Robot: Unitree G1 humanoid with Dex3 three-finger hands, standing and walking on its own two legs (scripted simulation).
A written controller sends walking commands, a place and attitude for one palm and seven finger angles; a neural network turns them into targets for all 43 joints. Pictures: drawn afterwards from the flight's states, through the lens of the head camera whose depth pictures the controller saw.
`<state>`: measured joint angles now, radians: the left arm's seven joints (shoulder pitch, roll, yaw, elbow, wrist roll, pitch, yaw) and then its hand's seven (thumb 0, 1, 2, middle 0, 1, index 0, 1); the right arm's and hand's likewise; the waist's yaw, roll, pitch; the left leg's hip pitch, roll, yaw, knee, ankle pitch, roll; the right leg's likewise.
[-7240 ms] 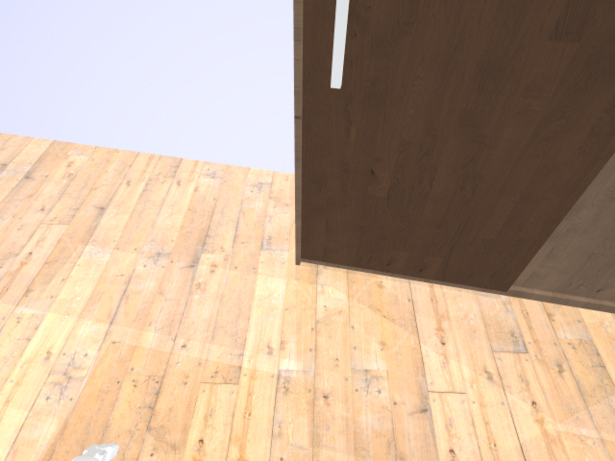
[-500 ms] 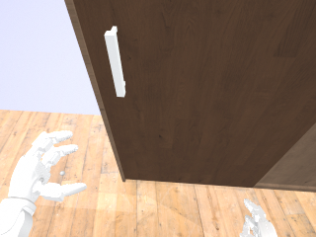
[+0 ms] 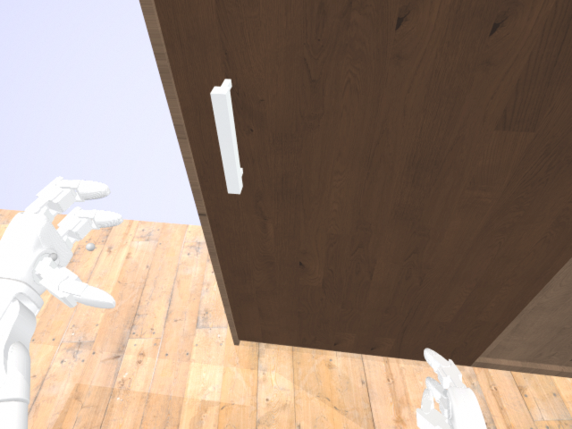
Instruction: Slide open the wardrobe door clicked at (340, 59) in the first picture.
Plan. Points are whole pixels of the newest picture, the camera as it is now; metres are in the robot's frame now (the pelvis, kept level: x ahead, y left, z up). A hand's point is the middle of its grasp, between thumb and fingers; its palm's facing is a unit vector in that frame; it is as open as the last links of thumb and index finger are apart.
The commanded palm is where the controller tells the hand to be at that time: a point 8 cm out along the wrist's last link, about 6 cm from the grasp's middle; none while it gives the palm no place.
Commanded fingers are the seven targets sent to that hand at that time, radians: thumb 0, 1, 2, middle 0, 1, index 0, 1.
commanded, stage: raise the hand with hooked fingers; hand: left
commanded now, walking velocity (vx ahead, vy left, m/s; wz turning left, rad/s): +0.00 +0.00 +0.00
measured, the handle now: (231, 139) +0.53 +0.17 +0.15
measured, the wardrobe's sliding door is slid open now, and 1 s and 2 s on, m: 0.00 0.00 0.00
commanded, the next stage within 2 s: move the hooked fingers beside the handle in 0.58 s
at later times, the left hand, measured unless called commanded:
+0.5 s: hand (97, 234) +0.28 +0.27 +0.17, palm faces +0.08 -0.99 -0.07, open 14.0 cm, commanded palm +0.24 +0.31 +0.17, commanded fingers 0.00 -0.50 0.30 -0.30 -1.20 -0.30 -1.20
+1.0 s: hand (113, 216) +0.31 +0.26 +0.17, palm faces +0.06 -1.00 -0.05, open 14.0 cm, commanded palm +0.28 +0.31 +0.17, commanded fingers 0.00 -0.50 0.30 -0.30 -1.20 -0.30 -1.20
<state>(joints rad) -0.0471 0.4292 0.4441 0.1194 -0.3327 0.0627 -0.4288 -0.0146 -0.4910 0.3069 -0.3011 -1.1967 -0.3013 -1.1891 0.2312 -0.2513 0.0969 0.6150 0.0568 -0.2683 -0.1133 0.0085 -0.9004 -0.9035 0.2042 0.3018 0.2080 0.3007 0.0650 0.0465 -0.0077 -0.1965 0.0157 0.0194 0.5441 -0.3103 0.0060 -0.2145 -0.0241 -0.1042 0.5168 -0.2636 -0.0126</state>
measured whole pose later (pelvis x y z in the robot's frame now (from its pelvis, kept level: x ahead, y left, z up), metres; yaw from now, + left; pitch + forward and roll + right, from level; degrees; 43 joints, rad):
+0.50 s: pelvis +0.00 -0.01 +0.00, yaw -1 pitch -3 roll +0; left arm -0.10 0.44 0.47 0.15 -0.32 0.11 -0.43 -0.02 -0.50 0.30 -0.30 -1.20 -0.30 -1.20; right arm 0.24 -0.27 0.07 0.60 0.07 -0.24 -0.12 0.01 -0.90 -0.90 0.20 0.30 0.21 0.30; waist 0.06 0.05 0.00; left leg -0.16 0.02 0.03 0.49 -0.28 0.00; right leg -0.19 -0.01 -0.09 0.49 -0.24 -0.02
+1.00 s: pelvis -0.01 -0.01 +0.00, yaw -1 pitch -2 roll +0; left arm -0.26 0.46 0.44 0.33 -0.29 0.10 -0.43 -0.02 -0.50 0.30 -0.30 -1.20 -0.30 -1.20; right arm 0.23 -0.27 0.08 0.62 0.07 -0.23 -0.13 0.01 -0.90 -0.90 0.20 0.30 0.21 0.30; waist 0.04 0.04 0.00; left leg -0.19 0.02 0.03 0.50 -0.28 0.00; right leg -0.22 -0.02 -0.09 0.49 -0.24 -0.02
